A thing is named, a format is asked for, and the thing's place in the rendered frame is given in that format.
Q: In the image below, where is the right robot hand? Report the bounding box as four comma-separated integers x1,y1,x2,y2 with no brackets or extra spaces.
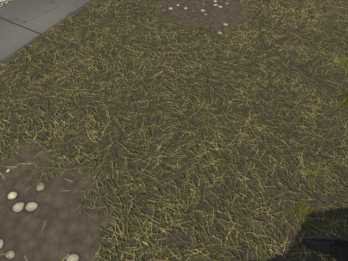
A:
303,235,348,261

